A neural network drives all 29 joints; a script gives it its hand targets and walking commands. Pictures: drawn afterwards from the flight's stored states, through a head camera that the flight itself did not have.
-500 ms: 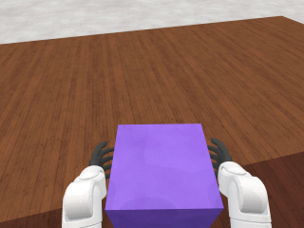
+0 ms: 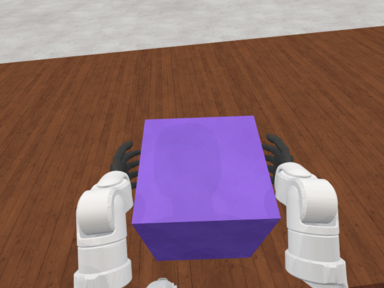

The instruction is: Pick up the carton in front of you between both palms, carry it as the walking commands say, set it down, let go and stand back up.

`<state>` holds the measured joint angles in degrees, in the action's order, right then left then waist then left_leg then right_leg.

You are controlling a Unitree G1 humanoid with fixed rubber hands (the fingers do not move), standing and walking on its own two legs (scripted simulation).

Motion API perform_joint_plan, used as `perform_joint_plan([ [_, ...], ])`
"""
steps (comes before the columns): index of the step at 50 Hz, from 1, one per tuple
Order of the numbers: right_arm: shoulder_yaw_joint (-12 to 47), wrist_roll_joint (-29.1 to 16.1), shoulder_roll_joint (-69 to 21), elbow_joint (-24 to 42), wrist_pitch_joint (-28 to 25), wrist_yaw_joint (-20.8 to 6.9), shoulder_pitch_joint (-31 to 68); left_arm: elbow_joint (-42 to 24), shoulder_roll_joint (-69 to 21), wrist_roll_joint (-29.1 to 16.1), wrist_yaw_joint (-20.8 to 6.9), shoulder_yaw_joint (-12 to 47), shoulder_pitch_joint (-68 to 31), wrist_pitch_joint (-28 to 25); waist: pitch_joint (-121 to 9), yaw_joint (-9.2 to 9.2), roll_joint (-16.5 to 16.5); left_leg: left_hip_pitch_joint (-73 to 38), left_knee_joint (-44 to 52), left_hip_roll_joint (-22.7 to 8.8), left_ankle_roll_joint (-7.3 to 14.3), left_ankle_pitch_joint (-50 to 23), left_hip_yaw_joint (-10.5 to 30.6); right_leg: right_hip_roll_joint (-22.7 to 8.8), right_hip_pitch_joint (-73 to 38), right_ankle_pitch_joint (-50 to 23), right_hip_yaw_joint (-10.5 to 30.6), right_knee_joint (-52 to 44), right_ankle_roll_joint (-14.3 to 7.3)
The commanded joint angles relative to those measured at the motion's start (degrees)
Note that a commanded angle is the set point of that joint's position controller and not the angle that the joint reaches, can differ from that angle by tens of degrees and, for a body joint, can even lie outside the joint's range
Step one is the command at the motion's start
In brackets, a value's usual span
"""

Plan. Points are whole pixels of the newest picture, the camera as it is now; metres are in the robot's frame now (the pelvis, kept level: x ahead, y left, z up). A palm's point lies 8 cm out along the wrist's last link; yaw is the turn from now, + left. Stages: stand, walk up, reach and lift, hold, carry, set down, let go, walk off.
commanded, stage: carry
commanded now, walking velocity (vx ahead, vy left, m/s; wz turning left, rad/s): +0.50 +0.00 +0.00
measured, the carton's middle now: (201, 193) +0.31 +0.01 +0.03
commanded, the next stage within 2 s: none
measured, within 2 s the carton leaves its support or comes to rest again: neither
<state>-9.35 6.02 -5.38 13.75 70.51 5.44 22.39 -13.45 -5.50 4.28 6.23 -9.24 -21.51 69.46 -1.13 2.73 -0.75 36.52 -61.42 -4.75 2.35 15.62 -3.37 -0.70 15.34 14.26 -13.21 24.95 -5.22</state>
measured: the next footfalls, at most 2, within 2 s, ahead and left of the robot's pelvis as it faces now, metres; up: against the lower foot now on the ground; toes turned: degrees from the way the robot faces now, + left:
left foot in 0.24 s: +0.34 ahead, +0.10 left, -0.02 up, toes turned +5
right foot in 0.68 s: +0.63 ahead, -0.04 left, -0.05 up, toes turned -5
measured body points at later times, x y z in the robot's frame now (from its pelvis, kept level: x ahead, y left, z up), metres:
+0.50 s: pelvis +0.33 +0.04 -0.02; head +0.43 +0.05 +0.42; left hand +0.72 +0.17 +0.05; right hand +0.70 -0.13 +0.05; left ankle +0.30 +0.09 -0.75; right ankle +0.35 -0.10 -0.68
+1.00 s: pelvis +0.66 +0.01 -0.05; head +0.74 +0.01 +0.39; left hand +1.03 +0.18 +0.03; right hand +1.04 -0.12 +0.03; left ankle +0.75 +0.16 -0.74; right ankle +0.60 -0.03 -0.78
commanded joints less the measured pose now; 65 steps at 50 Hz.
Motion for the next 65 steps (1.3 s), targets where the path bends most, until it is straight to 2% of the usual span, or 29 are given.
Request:
perform_joint_plan([
  [1, 41.2, -23.0, -47.5, -2.1, -1.8, -11.0, 37.5, 0.4, -47.9, -26.5, -14.5, 42.7, -40.7, -0.9, -18.1, -0.26, 5.9, 4.8, 9.9, -0.8, -0.5, -4.6, -1.1, -14.6, -17.0, -14.4, 13.5, -9.1, -6.9],
  [8, 37.2, -25.9, -50.4, -10.6, -2.2, -11.2, 49.8, 9.8, -50.9, -26.4, -13.3, 37.8, -51.5, -1.8, -16.3, 0.98, 9.0, -3.6, 29.2, 3.4, 2.6, -16.5, -5.5, -11.0, -20.6, -29.1, 7.2, -1.8, -2.9],
  [11, 34.5, -26.7, -51.8, -14.1, -2.2, -11.6, 52.7, 12.4, -53.3, -26.5, -12.7, 36.4, -55.3, -1.7, -22.6, -4.19, 5.3, -23.9, 36.2, 7.6, 3.1, -16.2, -9.5, -8.1, -18.1, -38.2, 1.9, 17.3, 0.8],
  [12, 33.3, -26.6, -52.0, -15.2, -2.2, -11.9, 52.2, 13.0, -53.6, -26.3, -12.5, 35.8, -56.4, -1.7, -26.2, -6.18, 0.6, -36.9, 34.2, 2.3, 2.9, -14.4, -3.4, -6.6, -7.9, -24.0, 3.3, 29.2, 2.0],
  [13, 31.7, -26.3, -51.1, -16.4, -2.1, -12.0, 51.9, 14.3, -54.6, -26.0, -12.3, 34.7, -56.1, -1.4, -29.7, -4.41, -9.5, -47.4, 33.1, -11.7, 6.3, -17.3, 18.9, -1.2, 7.2, 2.1, 5.0, 40.5, 3.4],
  [14, 31.5, -26.2, -52.0, -17.4, -2.3, -12.1, 53.0, 14.5, -55.3, -25.6, -12.0, 34.1, -57.4, -1.2, -33.5, -6.97, -18.6, -56.5, 37.2, -17.0, 13.5, -16.6, 34.3, 5.4, 20.9, 16.5, 10.0, 53.4, 3.6],
  [15, 31.4, -27.0, -54.1, -16.7, -2.3, -12.3, 53.9, 13.9, -56.8, -25.5, -11.7, 34.1, -59.1, -1.2, -32.7, -6.61, -16.5, -56.6, 36.7, -16.2, 14.1, -19.9, 32.1, 2.8, 26.0, 15.2, 13.6, 58.4, 2.1],
  [17, 33.1, -28.9, -58.5, -11.9, -2.6, -12.7, 58.3, 11.3, -59.6, -25.5, -11.1, 34.3, -60.8, -1.4, -29.0, -7.02, -4.8, -51.0, 34.8, -13.6, 11.1, -30.0, 22.9, -0.5, 28.7, 10.4, 14.8, 54.4, 2.0],
  [18, 34.0, -29.9, -60.1, -9.2, -2.7, -12.8, 60.7, 9.9, -60.1, -25.2, -10.6, 34.2, -60.7, -1.6, -28.6, -6.51, -3.7, -48.5, 35.0, -12.8, 10.3, -32.7, 19.8, -1.6, 27.9, 8.1, 14.7, 50.4, 2.5],
  [23, 37.4, -31.1, -60.8, -0.7, -3.0, -12.3, 59.0, 3.7, -59.8, -22.3, -8.9, 35.9, -54.8, -2.5, -30.5, -6.93, -4.8, -51.7, 32.5, -10.5, 9.9, -46.6, 12.1, -1.2, 28.9, 5.9, 11.6, 36.4, 3.0],
  [29, 41.0, -29.7, -55.0, -0.5, -3.6, -12.6, 52.3, -0.3, -53.0, -20.5, -8.7, 39.5, -51.5, -2.9, -26.7, -9.25, -6.3, -50.0, 29.6, -1.6, 7.4, -49.4, 1.8, 4.4, 20.4, -16.1, 3.8, 7.8, 2.8],
  [32, 41.4, -28.6, -52.3, -5.0, -3.4, -12.9, 50.2, 3.3, -49.5, -19.9, -10.0, 38.9, -49.3, -2.1, -26.6, -5.19, -7.2, -43.4, 21.5, -1.6, 4.5, -46.8, -0.8, 4.9, 3.0, -26.9, 3.4, -2.2, 0.3],
  [33, 41.3, -28.5, -52.0, -6.9, -3.3, -13.0, 50.1, 5.1, -48.8, -19.7, -10.6, 38.1, -48.5, -1.9, -27.8, -2.5, -5.5, -38.9, 14.5, -1.0, 3.2, -42.8, -2.8, 3.5, -6.3, -31.3, 3.5, -4.5, -0.3],
  [34, 40.7, -28.1, -51.5, -8.8, -3.2, -13.1, 50.5, 6.8, -48.0, -19.9, -11.3, 37.1, -48.2, -1.6, -28.3, -0.67, -1.3, -29.8, 6.7, 0.7, 2.3, -28.7, -2.8, -2.3, -15.7, -38.8, 8.2, -1.7, 0.2],
  [35, 40.0, -27.2, -51.9, -11.3, -3.0, -13.2, 51.1, 8.9, -47.2, -20.0, -12.0, 35.9, -48.7, -1.3, -30.9, -1.18, 8.4, -14.9, -2.1, 4.1, 1.7, 7.2, -0.9, -14.4, -29.3, -63.1, 20.8, 10.8, -0.8],
  [36, 38.8, -27.4, -52.9, -13.7, -2.2, -12.9, 50.4, 13.2, -46.0, -19.6, -12.3, 34.6, -47.6, -1.2, -36.8, 0.29, 18.6, 0.1, -17.3, 9.5, 0.5, 20.6, 3.4, -22.6, -42.4, -54.7, 38.4, 9.9, -12.0],
  [37, 37.7, -26.9, -52.6, -14.3, -2.1, -12.8, 50.8, 15.0, -48.3, -20.9, -12.9, 34.5, -45.9, -1.3, -36.9, 2.02, 16.1, 4.7, -21.1, 7.4, 1.1, 19.3, 5.1, -22.6, -40.9, -34.3, 42.4, 5.4, -14.3],
  [38, 37.5, -26.8, -54.8, -14.0, -2.4, -12.8, 53.2, 14.1, -51.2, -22.0, -13.5, 34.8, -48.3, -1.7, -32.4, 1.94, 11.7, 7.4, -18.7, 6.0, 1.3, 16.0, 5.6, -18.7, -36.0, -28.0, 39.5, 3.1, -12.0],
  [40, 37.0, -26.6, -57.6, -12.5, -3.3, -12.2, 55.6, 10.6, -56.7, -25.5, -14.3, 36.8, -55.7, -2.2, -27.6, 0.56, 3.7, 6.7, -11.4, 3.9, 0.5, 9.7, 5.4, -16.4, -27.3, -32.0, 32.8, 1.4, -9.5],
  [47, 36.7, -23.5, -58.3, -7.6, -5.2, -8.9, 50.7, 3.2, -60.6, -29.9, -14.1, 39.8, -58.1, -3.4, -28.1, 1.36, 6.6, 6.1, 7.6, 3.8, -0.8, -1.9, 1.1, -11.5, -26.2, -46.4, 21.8, 2.9, -6.6],
  [53, 37.9, -22.1, -52.2, -4.9, -4.4, -8.5, 49.7, 4.1, -55.6, -29.3, -14.0, 40.6, -54.0, -3.3, -24.8, 4.04, 7.4, -3.0, 31.8, 7.9, 1.0, -21.6, -4.0, -5.6, -25.6, -44.4, 14.4, 7.3, -4.8],
  [56, 36.3, -21.2, -49.2, -8.9, -3.2, -9.4, 47.4, 9.2, -54.0, -28.2, -14.0, 39.6, -52.0, -2.7, -26.8, -0.72, 6.6, -22.7, 40.3, 7.9, 3.5, -29.8, -5.6, -4.9, -17.8, -42.2, 10.5, 20.2, -1.5],
  [57, 35.4, -20.9, -48.1, -10.6, -3.0, -9.9, 46.9, 11.0, -53.7, -27.7, -14.1, 39.3, -52.3, -2.6, -27.4, -3.17, 4.1, -32.8, 39.7, 4.4, 3.4, -31.8, -3.6, -3.6, -9.9, -32.3, 9.9, 28.0, -0.1],
  [58, 33.9, -21.1, -46.9, -12.3, -2.6, -10.4, 46.3, 12.8, -53.1, -27.2, -14.2, 38.5, -52.5, -2.4, -29.6, -3.56, -2.9, -45.9, 30.7, -6.5, 3.3, -50.2, 7.2, -1.3, 4.3, -3.8, 9.5, 38.4, 1.3],
  [59, 31.8, -20.2, -46.1, -15.6, -2.4, -10.8, 46.9, 15.9, -53.5, -26.8, -14.1, 37.9, -53.3, -1.7, -33.1, -4.27, -13.5, -58.8, 24.4, -16.7, 9.6, -63.2, 23.4, 5.0, 18.6, 21.8, 11.8, 48.7, 2.8],
  [60, 31.4, -20.1, -45.9, -17.7, -2.3, -11.0, 46.6, 16.9, -54.4, -26.5, -13.8, 36.8, -53.2, -1.4, -37.4, -6.82, -16.3, -63.1, 28.4, -20.3, 17.9, -39.9, 34.3, 4.6, 28.1, 23.0, 14.4, 59.8, 3.1],
  [61, 32.4, -22.1, -49.4, -18.0, -2.6, -11.6, 47.2, 15.4, -54.9, -26.3, -13.5, 36.4, -55.0, -1.5, -34.9, -6.83, -12.0, -57.0, 33.9, -17.1, 18.0, -20.3, 36.0, 2.8, 31.9, 18.8, 15.4, 59.8, 2.0],
  [63, 34.8, -26.8, -56.1, -12.9, -3.3, -12.6, 55.4, 13.1, -58.1, -26.5, -12.8, 35.8, -59.2, -2.2, -27.0, -5.85, -1.4, -44.3, 36.8, -12.3, 13.6, -21.3, 27.1, -0.2, 30.0, 10.9, 14.9, 52.1, 2.4],
  [65, 37.1, -30.4, -60.0, -9.4, -3.7, -13.0, 60.8, 11.2, -59.3, -25.4, -11.7, 35.2, -58.8, -2.8, -26.1, -4.44, -0.8, -37.7, 38.3, -10.3, 10.7, -23.4, 21.7, -1.4, 24.8, 8.1, 14.4, 45.3, 3.3],
])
